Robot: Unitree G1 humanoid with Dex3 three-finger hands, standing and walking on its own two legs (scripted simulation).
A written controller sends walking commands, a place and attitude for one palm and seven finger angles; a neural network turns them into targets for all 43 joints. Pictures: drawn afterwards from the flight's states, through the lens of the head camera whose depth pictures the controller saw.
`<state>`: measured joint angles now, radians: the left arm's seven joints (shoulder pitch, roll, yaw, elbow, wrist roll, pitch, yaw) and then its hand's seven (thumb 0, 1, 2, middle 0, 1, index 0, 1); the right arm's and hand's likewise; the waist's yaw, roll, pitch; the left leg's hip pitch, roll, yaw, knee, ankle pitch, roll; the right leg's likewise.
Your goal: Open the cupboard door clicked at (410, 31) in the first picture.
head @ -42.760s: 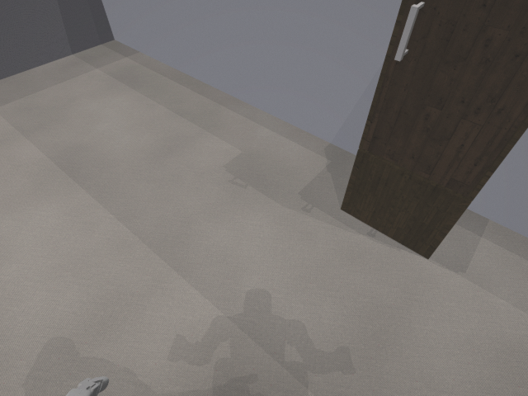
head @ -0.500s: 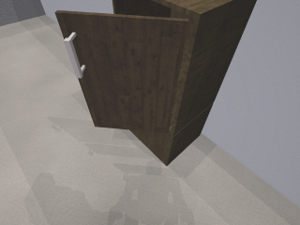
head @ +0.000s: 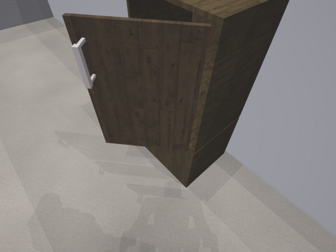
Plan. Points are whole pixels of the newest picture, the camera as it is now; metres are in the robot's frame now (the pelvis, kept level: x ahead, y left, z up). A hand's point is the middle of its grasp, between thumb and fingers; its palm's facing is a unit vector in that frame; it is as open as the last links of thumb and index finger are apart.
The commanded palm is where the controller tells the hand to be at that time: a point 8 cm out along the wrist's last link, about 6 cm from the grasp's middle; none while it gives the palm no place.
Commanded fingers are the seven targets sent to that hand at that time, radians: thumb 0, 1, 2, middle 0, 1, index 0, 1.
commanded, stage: look again from close up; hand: left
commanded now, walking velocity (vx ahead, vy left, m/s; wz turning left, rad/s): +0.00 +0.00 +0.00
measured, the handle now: (85, 64) +0.60 +0.30 +0.11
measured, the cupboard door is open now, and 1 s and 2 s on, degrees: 42 42 42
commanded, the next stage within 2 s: shuffle to correct the standing spot in 0.88 s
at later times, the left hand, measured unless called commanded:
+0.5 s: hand out of the picture +0.01 +0.18 -0.17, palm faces +0.02 -0.98 -0.22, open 7.4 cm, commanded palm none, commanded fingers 0.00 0.90 0.90 -0.20 -0.30 -0.20 -0.30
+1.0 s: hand out of the picture +0.00 +0.17 -0.17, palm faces +0.04 -0.98 -0.22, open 7.4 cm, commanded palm none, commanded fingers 0.00 0.90 0.90 -0.20 -0.30 -0.20 -0.30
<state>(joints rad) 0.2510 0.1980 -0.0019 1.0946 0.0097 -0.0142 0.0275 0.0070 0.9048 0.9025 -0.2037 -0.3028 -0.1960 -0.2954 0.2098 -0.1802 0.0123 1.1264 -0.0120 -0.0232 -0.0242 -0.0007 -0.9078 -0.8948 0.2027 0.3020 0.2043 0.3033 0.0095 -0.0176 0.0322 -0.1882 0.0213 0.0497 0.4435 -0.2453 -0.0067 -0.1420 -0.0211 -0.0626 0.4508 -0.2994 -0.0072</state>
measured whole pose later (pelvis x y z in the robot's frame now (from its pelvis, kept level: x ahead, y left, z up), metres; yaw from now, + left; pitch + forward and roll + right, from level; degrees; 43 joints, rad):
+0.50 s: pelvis +0.00 -0.01 +0.00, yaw +0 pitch -1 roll +0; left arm 0.26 0.20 0.00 1.10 0.01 -0.02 0.02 0.01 0.90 0.90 -0.20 -0.30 -0.20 -0.30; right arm 0.21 -0.19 0.01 1.14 -0.01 -0.02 -0.03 0.00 -0.91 -0.89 0.20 0.30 0.20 0.30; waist 0.01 -0.02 0.03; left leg -0.18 0.03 0.04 0.42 -0.23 -0.02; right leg -0.13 -0.01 -0.07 0.43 -0.29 -0.02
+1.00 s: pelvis +0.00 -0.01 +0.00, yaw +0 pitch -1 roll +1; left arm 0.27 0.19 0.00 1.11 0.01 -0.02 0.03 0.01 0.90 0.90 -0.20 -0.30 -0.20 -0.30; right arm 0.22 -0.18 0.01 1.15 -0.01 -0.02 -0.03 0.00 -0.91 -0.89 0.20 0.30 0.20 0.30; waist 0.01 -0.01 0.02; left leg -0.17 0.04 0.04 0.41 -0.22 -0.03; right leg -0.13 0.00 -0.07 0.42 -0.29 -0.03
